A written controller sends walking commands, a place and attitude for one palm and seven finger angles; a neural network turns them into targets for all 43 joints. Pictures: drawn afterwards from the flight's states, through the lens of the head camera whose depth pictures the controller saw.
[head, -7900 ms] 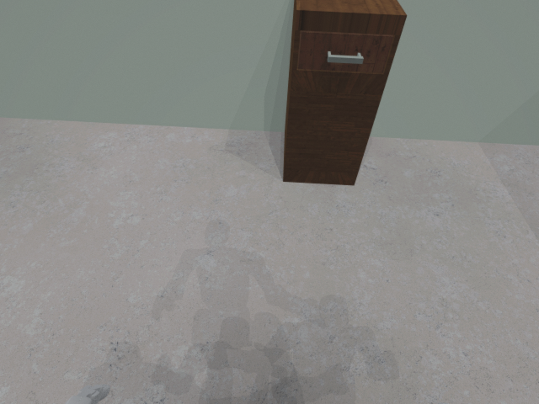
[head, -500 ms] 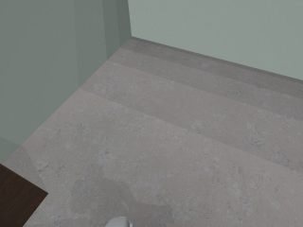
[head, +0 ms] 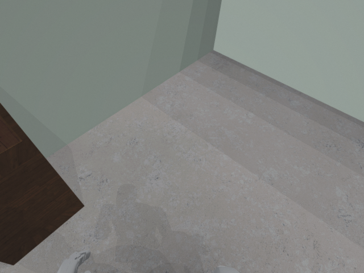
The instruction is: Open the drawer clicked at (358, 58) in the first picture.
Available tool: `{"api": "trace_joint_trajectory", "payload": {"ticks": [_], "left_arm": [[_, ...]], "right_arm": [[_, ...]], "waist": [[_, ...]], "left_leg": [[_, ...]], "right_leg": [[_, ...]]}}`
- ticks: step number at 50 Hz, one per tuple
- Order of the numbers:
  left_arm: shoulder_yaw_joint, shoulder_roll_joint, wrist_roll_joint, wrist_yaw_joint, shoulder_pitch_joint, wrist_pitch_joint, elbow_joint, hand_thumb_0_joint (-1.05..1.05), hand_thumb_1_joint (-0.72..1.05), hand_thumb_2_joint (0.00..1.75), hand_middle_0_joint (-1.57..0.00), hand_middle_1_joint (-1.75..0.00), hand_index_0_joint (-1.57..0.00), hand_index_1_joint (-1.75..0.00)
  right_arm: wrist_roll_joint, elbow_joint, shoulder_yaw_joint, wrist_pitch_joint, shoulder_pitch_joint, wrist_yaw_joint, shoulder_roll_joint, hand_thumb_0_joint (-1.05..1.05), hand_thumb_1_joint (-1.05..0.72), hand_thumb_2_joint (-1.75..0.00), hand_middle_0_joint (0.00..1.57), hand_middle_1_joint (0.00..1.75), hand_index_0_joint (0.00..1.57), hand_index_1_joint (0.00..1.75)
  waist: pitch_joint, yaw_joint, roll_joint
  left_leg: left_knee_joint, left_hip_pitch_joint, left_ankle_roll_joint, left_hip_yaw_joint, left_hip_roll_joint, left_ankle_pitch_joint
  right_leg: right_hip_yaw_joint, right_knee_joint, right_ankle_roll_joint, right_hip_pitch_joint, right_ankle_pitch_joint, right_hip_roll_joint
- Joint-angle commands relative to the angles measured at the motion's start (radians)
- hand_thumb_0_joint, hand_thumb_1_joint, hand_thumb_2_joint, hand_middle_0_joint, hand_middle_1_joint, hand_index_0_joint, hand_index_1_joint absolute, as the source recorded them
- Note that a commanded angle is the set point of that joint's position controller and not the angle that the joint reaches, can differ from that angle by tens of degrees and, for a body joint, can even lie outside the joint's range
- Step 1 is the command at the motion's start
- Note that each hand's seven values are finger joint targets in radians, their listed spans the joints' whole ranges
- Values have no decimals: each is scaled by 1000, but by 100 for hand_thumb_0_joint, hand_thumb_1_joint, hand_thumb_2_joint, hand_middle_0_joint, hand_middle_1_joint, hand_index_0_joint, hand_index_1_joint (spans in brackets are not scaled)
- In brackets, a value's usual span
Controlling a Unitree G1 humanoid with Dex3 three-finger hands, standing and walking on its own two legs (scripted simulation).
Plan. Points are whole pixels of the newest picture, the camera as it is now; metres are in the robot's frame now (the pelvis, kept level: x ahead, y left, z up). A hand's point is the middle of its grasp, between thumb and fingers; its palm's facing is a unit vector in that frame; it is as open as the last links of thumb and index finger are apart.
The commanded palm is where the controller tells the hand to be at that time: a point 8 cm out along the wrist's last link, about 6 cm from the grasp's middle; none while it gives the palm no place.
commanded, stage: turn to face it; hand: left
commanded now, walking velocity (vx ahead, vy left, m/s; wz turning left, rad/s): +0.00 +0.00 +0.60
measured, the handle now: out of the picture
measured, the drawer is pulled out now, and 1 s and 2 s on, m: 0.00 0.00 0.00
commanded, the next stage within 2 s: take the last steps up to it in 1.26 s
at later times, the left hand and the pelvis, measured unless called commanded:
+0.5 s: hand out of the picture -0.01 +0.17 -0.15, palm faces +0.32 -0.91 -0.27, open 7.4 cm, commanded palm none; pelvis -0.02 -0.04 +0.00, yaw +19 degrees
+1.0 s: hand out of the picture -0.07 +0.24 -0.16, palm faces +0.58 -0.78 -0.26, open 7.4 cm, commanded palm none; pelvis -0.04 +0.00 +0.00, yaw +35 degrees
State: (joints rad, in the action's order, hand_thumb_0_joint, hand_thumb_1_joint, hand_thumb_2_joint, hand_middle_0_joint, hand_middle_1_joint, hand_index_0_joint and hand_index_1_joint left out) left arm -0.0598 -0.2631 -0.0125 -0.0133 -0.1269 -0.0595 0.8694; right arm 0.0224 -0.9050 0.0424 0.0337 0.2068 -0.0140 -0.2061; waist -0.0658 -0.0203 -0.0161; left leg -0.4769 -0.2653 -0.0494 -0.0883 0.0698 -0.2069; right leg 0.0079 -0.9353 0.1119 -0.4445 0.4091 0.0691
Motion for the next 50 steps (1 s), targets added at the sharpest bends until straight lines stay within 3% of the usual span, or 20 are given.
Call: {"api": "trace_joint_trajectory", "payload": {"ticks": [1, 3, 5, 6, 7, 8, 10, 11, 13, 19, 25, 28, 29, 30, 31, 32, 34, 37, 43, 50], "left_arm": [[-18, -67, 6, -13, 18, 37, -102, 0, 90, 90, -20, -30, -20, -30], [-18, -67, 12, -15, -28, 43, -94, 0, 90, 90, -20, -30, -20, -30], [-26, -93, 12, -19, -97, 56, -79, 0, 90, 90, -20, -30, -20, -30], [-38, -151, 3, -25, -131, 67, -76, 0, 90, 90, -20, -30, -20, -30], [-52, -234, -12, -30, -130, 70, -81, 0, 90, 90, -20, -30, -20, -30], [-44, -224, -5, -33, -121, 62, -92, 0, 90, 90, -20, -30, -20, -30], [-31, -143, -1, -33, 16, 58, -119, 0, 90, 90, -20, -30, -20, -30], [-21, -120, -1, -28, 43, 59, -119, 0, 90, 90, -20, -30, -20, -30], [-14, -95, -3, -24, 20, 69, -109, 0, 90, 90, -20, -30, -20, -30], [-24, -126, -10, -23, -116, 66, -57, 0, 90, 90, -20, -30, -20, -30], [-42, -173, -19, -19, -159, 57, -24, 0, 90, 90, -20, -30, -20, -30], [-47, -181, -11, -14, -140, 48, -19, 0, 90, 90, -20, -30, -20, -30], [-45, -166, -2, -12, -135, 43, -22, 0, 90, 90, -20, -30, -20, -30], [-36, -107, 5, -7, -134, 37, -48, 0, 90, 90, -20, -30, -20, -30], [-15, -57, 0, -7, -66, 31, -93, 0, 90, 90, -20, -30, -20, -30], [-19, -90, -5, -10, -33, 24, -97, 0, 90, 90, -20, -30, -20, -30], [-28, -82, -6, -10, -13, 20, -63, 0, 90, 90, -20, -30, -20, -30], [-31, -93, -5, 2, -68, 25, -26, 0, 90, 90, -20, -30, -20, -30], [-25, -91, -3, -7, -40, 25, -35, 0, 90, 90, -20, -30, -20, -30], [-13, -64, 4, -13, 22, 29, -68, 0, 90, 90, -20, -30, -20, -30]], "right_arm": [[3, 59, 76, -11, 32, 19, -230, 0, -90, -90, 20, 30, 20, 30], [2, 64, 79, -8, 10, 18, -231, 0, -90, -90, 20, 30, 20, 30], [-9, 72, 79, -6, -13, 14, -208, 0, -90, -90, 20, 30, 20, 30], [-18, 78, 72, -7, 10, 8, -154, 0, -90, -90, 20, 30, 20, 30], [-17, 103, 63, -9, 14, 8, -106, 0, -90, -90, 20, 30, 20, 30], [-4, 101, 78, -2, -3, 9, -164, 0, -90, -90, 20, 30, 20, 30], [1, 53, 87, 23, 40, -3, -157, 0, -90, -90, 20, 30, 20, 30], [4, 35, 82, 29, 45, -11, -150, 0, -90, -90, 20, 30, 20, 30], [4, 23, 75, 31, 64, -18, -129, 0, -90, -90, 20, 30, 20, 30], [-1, 41, 64, 35, -37, -20, -125, 0, -90, -90, 20, 30, 20, 30], [-14, 61, 40, 11, -94, -18, -104, 0, -90, -90, 20, 30, 20, 30], [-12, 47, 43, 0, -19, -12, -122, 0, -90, -90, 20, 30, 20, 30], [-11, 34, 53, -10, 34, -13, -160, 0, -90, -90, 20, 30, 20, 30], [-5, 31, 78, -19, 89, -9, -271, 0, -90, -90, 20, 30, 20, 30], [-10, 16, 95, -16, 155, 1, -346, 0, -90, -90, 20, 30, 20, 30], [-5, -1, 90, -11, 167, 5, -334, 0, -90, -90, 20, 30, 20, 30], [-2, 19, 73, -18, 70, 25, -269, 0, -90, -90, 20, 30, 20, 30], [-6, 51, 53, -25, -18, 24, -226, 0, -90, -90, 20, 30, 20, 30], [-6, 44, 56, -26, 36, 24, -218, 0, -90, -90, 20, 30, 20, 30], [4, 37, 62, -13, 53, 24, -213, 0, -90, -90, 20, 30, 20, 30]], "waist": [[123, -20, 183], [142, 2, 184], [152, 43, 125], [188, 55, -40], [166, 62, -298], [142, 56, -192], [54, -12, -156], [7, -25, -124], [12, -24, -135], [24, 41, -176], [94, 74, -218], [131, 29, -183], [162, -6, -87], [195, -40, 207], [192, -74, 353], [183, -75, 229], [118, -42, 250], [94, 6, 187], [107, -8, 134], [85, -24, 175]], "left_leg": [[94, 110, -129, -332, -262, 373], [61, 67, -112, -344, -238, 399], [-9, -70, -54, -327, -183, 283], [-135, -221, 12, -238, -106, 51], [-379, -386, 96, -15, 39, -342], [-563, -335, 90, -28, -12, -389], [-701, -293, 91, -22, -53, -259], [-747, -288, 99, 11, -73, -198], [-758, -299, 116, 44, -79, -141], [-604, -301, 140, 93, -108, -179], [-291, -165, 121, 178, -98, -255], [-67, -3, 100, 207, -80, -86], [70, 140, 84, 165, -106, 58], [124, 312, -1, -134, -324, 315], [120, 327, -115, -322, -487, 675], [95, 283, -165, -260, -502, 605], [103, 223, -115, -195, -380, 556], [119, 162, -73, -103, -287, 483], [135, 193, -104, -182, -283, 434], [124, 129, -134, -293, -282, 357]], "right_leg": [[6, 148, -19, 29, 27, -35], [-6, 274, -30, 132, -20, -62], [-3, 508, -38, 336, -191, -45], [139, 637, -79, 505, -184, 115], [410, 682, -202, 530, -268, 393], [378, 676, -266, 367, -290, 444], [249, 715, -228, 206, -90, 323], [156, 697, -211, 173, -125, 271], [38, 660, -195, 211, -243, 226], [-12, 640, -216, 324, -326, 264], [-82, 518, -232, 400, -597, 309], [-157, 400, -171, 347, -579, 292], [-188, 278, -124, 255, -490, 269], [-224, 59, -46, 4, -103, 143], [-148, -105, -9, -160, 295, 62], [-72, -199, -29, -149, 254, 79], [-29, -248, -23, -183, 106, 77], [-27, -257, -11, -128, -25, 57], [-5, -163, 6, -120, -46, 33], [-6, 61, -15, -18, 32, -13]]}}
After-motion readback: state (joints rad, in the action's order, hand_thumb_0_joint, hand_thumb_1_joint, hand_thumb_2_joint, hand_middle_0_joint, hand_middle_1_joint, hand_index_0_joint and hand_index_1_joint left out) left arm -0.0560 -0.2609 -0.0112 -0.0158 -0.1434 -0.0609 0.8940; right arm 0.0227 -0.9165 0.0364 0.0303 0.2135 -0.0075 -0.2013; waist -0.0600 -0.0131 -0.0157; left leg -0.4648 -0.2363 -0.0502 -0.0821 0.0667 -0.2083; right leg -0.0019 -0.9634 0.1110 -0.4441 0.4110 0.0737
